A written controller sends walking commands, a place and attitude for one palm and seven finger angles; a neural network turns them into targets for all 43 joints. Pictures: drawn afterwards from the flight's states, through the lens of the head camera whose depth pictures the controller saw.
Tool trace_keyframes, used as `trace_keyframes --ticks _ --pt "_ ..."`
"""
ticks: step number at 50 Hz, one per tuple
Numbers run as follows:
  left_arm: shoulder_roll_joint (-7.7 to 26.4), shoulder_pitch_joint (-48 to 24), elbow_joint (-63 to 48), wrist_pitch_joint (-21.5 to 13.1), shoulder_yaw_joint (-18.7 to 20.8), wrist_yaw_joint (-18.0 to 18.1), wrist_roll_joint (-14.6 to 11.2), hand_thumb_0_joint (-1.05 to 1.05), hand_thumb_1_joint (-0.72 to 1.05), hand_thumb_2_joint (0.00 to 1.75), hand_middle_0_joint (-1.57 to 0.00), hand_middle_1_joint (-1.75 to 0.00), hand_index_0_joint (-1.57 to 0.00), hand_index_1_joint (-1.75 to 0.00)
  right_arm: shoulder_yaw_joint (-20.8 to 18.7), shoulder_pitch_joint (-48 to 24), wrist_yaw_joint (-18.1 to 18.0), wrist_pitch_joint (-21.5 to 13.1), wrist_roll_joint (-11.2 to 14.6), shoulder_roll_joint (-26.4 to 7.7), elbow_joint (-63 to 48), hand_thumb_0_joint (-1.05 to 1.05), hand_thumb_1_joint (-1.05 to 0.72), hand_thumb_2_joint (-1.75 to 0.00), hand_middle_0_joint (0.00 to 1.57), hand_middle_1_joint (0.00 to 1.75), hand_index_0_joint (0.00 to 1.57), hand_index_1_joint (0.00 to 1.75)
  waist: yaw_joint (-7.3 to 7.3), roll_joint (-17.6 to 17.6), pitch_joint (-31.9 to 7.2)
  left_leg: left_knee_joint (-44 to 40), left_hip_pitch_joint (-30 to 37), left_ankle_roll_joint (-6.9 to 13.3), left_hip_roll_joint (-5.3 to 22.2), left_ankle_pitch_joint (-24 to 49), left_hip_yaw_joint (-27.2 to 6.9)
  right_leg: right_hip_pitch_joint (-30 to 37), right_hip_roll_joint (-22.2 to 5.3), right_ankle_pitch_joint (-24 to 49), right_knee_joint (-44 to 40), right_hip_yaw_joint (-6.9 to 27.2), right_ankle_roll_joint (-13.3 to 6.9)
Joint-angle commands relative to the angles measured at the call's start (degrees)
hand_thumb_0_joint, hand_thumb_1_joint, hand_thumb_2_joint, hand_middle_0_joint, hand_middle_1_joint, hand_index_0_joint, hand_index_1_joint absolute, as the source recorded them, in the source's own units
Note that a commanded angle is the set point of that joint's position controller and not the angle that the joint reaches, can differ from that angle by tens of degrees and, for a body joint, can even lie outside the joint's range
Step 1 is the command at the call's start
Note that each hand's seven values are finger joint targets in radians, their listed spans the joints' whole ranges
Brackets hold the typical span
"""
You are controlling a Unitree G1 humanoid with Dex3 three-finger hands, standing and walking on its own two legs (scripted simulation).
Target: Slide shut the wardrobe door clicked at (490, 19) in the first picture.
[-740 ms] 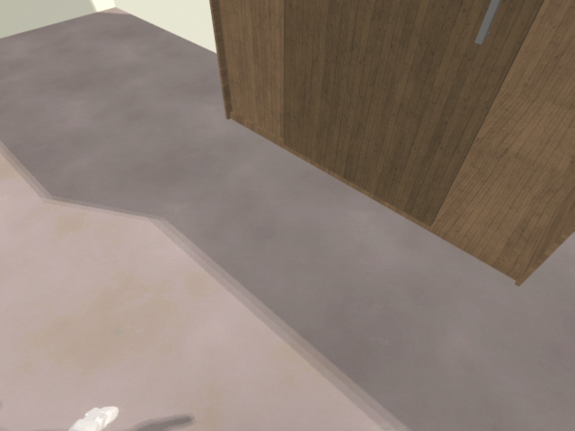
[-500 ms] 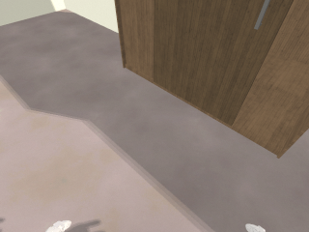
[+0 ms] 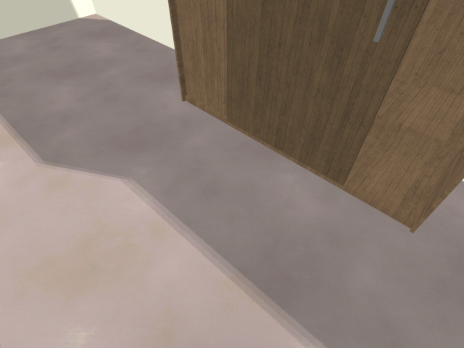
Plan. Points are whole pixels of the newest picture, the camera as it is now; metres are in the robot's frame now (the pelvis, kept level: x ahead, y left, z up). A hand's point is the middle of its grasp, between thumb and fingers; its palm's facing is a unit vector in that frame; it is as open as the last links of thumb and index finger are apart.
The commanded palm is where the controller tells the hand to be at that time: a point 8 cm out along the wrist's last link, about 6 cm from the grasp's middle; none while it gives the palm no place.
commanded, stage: stand and wait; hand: left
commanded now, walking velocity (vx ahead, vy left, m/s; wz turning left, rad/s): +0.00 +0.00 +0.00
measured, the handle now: (388, 13) +1.14 -0.48 +0.15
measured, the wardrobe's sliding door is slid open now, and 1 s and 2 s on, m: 0.39 0.39 0.39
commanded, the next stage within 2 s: look at it before walking up in 0.10 s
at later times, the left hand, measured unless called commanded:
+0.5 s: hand out of the picture +0.06 +0.25 -0.15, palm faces -0.03 -0.94 -0.33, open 7.4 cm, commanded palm none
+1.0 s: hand out of the picture +0.05 +0.23 -0.17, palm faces -0.03 -0.96 -0.27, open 7.4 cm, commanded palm none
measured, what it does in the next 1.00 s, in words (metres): stands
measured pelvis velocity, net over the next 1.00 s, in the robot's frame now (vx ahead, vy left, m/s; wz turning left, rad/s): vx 0.02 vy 0.01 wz -0.04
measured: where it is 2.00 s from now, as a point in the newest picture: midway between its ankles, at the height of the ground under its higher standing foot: (246, 315)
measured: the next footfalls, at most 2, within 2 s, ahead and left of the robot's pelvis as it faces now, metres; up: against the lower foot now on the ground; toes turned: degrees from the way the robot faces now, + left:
right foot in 1.26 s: +0.16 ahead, -0.13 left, +0.00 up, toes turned -12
left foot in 1.72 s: +0.45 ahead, +0.07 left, +0.00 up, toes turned -1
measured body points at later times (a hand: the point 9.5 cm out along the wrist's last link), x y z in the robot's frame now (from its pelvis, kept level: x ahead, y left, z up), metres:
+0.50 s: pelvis -0.01 +0.00 +0.00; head -0.01 +0.00 +0.45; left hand +0.06 +0.30 -0.13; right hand +0.06 -0.30 -0.13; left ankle +0.00 +0.13 -0.74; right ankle +0.00 -0.11 -0.74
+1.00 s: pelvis +0.02 +0.01 +0.00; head +0.00 +0.01 +0.45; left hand +0.05 +0.28 -0.15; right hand +0.06 -0.27 -0.15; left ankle +0.00 +0.13 -0.74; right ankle +0.00 -0.11 -0.74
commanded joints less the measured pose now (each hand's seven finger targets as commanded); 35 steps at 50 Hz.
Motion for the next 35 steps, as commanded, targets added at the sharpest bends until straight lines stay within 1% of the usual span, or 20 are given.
trace_keyframes --ticks 1,2,4,5,6,9,12,13,14,15,17,21,23,27,32,35 --pt "11.8 -3.3 -3.9 -1.6 2.3 0.9 -0.2 0.00 0.90 0.90 -0.20 -0.30 -0.20 -0.30 -2.4 -3.4 -0.9 -1.9 -0.1 -11.3 -3.8 0.00 -0.90 -0.90 0.20 0.30 0.20 0.30 0.02 -0.6 -2.6 -3.9 -0.5 2.5 5.3 6.5 -4.9 -0.3 -7.4 5.1 -5.6 6.7 -1.6" --pt "11.8 -3.5 -3.9 -1.6 2.3 0.9 -0.2 0.00 0.90 0.90 -0.20 -0.30 -0.20 -0.30 -2.3 -3.3 -0.9 -1.9 0.0 -11.2 -3.7 0.00 -0.90 -0.90 0.20 0.30 0.20 0.30 0.01 -1.2 -2.2 -4.1 -0.8 2.5 5.3 6.1 -5.0 -0.3 -7.3 4.5 -5.7 6.8 -1.5" --pt "11.8 -3.4 -3.8 -1.6 2.3 0.9 -0.2 0.00 0.90 0.90 -0.20 -0.30 -0.20 -0.30 -2.4 -3.2 -0.9 -1.9 -0.1 -11.2 -3.5 0.00 -0.90 -0.90 0.20 0.30 0.20 0.30 -0.01 -0.3 -2.4 -4.3 -0.7 2.5 5.4 5.5 -5.1 -0.7 -7.2 3.4 -5.9 6.8 -1.5" --pt "11.8 -3.4 -3.7 -1.6 2.4 0.9 -0.2 0.00 0.90 0.90 -0.20 -0.30 -0.20 -0.30 -2.3 -2.9 -0.9 -2.0 -0.1 -11.2 -3.4 0.00 -0.90 -0.90 0.20 0.30 0.20 0.30 0.02 -0.6 -2.7 -4.4 -0.9 2.5 5.4 5.3 -5.1 -0.3 -7.2 3.1 -5.9 6.8 -1.4" --pt "11.7 -3.4 -3.6 -1.5 2.3 0.8 -0.1 0.00 0.90 0.90 -0.20 -0.30 -0.20 -0.30 -2.3 -3.1 -0.9 -2.0 -0.1 -11.2 -3.3 0.00 -0.90 -0.90 0.20 0.30 0.20 0.30 0.06 -0.5 -2.2 -4.7 -1.1 2.5 5.4 5.0 -5.1 -0.6 -7.3 2.8 -6.1 6.8 -1.4" --pt "11.6 -3.4 -3.6 -1.6 2.3 0.8 -0.1 0.00 0.90 0.90 -0.20 -0.30 -0.20 -0.30 -2.4 -2.8 -0.8 -2.0 -0.1 -11.2 -3.2 0.00 -0.90 -0.90 0.20 0.30 0.20 0.30 0.02 -1.0 -2.2 -4.9 -1.2 2.5 5.4 4.8 -5.4 -0.8 -7.2 2.1 -6.3 6.9 -1.4" --pt "11.5 -3.3 -3.4 -1.5 2.3 0.8 -0.1 0.00 0.90 0.90 -0.20 -0.30 -0.20 -0.30 -2.4 -2.8 -0.8 -2.0 -0.1 -11.1 -3.0 0.00 -0.90 -0.90 0.20 0.30 0.20 0.30 0.11 -0.2 -1.8 -5.1 -1.2 2.5 5.4 4.2 -5.4 -1.2 -7.1 1.3 -6.6 6.9 -1.3" --pt "11.6 -3.3 -3.6 -1.6 2.3 0.8 0.0 0.00 0.90 0.90 -0.20 -0.30 -0.20 -0.30 -2.4 -2.5 -0.8 -2.0 0.0 -11.1 -3.0 0.00 -0.90 -0.90 0.20 0.30 0.20 0.30 0.02 -1.0 -2.0 -5.0 -1.3 2.5 5.4 4.4 -5.5 -1.0 -7.1 1.3 -6.5 6.8 -1.4" --pt "11.6 -3.1 -3.4 -1.5 2.3 0.8 -0.1 0.00 0.90 0.90 -0.20 -0.30 -0.20 -0.30 -2.4 -2.8 -0.8 -2.0 -0.1 -11.1 -2.9 0.00 -0.90 -0.90 0.20 0.30 0.20 0.30 0.12 -0.3 -1.6 -4.9 -1.3 2.5 5.3 4.0 -5.4 -1.5 -7.2 0.8 -6.8 7.0 -1.3" --pt "11.6 -3.2 -3.4 -1.6 2.2 0.8 -0.1 0.00 0.90 0.90 -0.20 -0.30 -0.20 -0.30 -2.3 -2.6 -0.8 -2.0 -0.1 -11.1 -2.9 0.00 -0.90 -0.90 0.20 0.30 0.20 0.30 -0.05 -0.9 -1.6 -5.0 -1.3 2.4 5.3 3.8 -5.4 -1.7 -7.1 0.5 -6.8 7.1 -1.4" --pt "11.5 -3.4 -3.4 -1.5 2.3 0.8 0.0 0.00 0.90 0.90 -0.20 -0.30 -0.20 -0.30 -2.4 -2.4 -0.8 -2.0 -0.1 -11.1 -2.7 0.00 -0.90 -0.90 0.20 0.30 0.20 0.30 0.00 -0.3 -1.3 -5.5 -1.8 2.4 5.4 3.0 -5.6 -1.6 -7.0 -0.4 -6.8 7.0 -1.2" --pt "11.4 -2.8 -3.3 -1.6 2.2 0.8 -0.1 0.00 0.90 0.90 -0.20 -0.30 -0.20 -0.30 -2.3 -2.4 -0.8 -2.1 0.0 -11.2 -2.8 0.00 -0.90 -0.90 0.20 0.30 0.20 0.30 0.05 -0.1 -2.2 -5.1 -1.0 2.5 5.5 4.7 -5.6 -1.4 -7.1 1.7 -6.5 6.8 -1.3" --pt "11.5 -2.7 -3.2 -1.7 2.3 0.8 0.0 0.00 0.90 0.90 -0.20 -0.30 -0.20 -0.30 -2.4 -2.2 -0.8 -2.1 0.1 -11.1 -2.8 0.00 -0.90 -0.90 0.20 0.30 0.20 0.30 -0.03 -0.3 -3.4 -4.7 -0.4 2.5 5.7 5.9 -5.5 -0.5 -7.1 3.7 -6.2 6.7 -1.3" --pt "11.5 -2.6 -3.0 -1.8 2.2 0.9 -0.1 0.00 0.90 0.90 -0.20 -0.30 -0.20 -0.30 -2.3 -2.2 -0.9 -2.2 0.1 -11.2 -2.6 0.00 -0.90 -0.90 0.20 0.30 0.20 0.30 -0.11 -0.5 -4.0 -4.7 0.1 2.4 5.8 7.6 -5.4 0.2 -7.3 6.2 -5.8 6.4 -1.4" --pt "11.5 -2.5 -2.8 -1.8 2.2 0.9 -0.1 0.00 0.90 0.90 -0.20 -0.30 -0.20 -0.30 -2.3 -2.7 -0.9 -2.1 0.1 -11.3 -2.6 0.00 -0.90 -0.90 0.20 0.30 0.20 0.30 0.02 0.2 -3.1 -4.9 0.0 2.4 5.8 7.9 -5.5 0.2 -7.2 7.1 -5.8 6.2 -1.3" --pt "11.5 -2.4 -2.7 -1.8 2.1 0.9 -0.1 0.00 0.90 0.90 -0.20 -0.30 -0.20 -0.30 -2.3 -2.8 -0.9 -2.1 0.1 -11.2 -2.6 0.00 -0.90 -0.90 0.20 0.30 0.20 0.30 -0.02 -0.2 -3.1 -4.9 0.4 2.4 5.8 7.9 -5.4 0.0 -7.3 7.1 -6.1 6.4 -1.3"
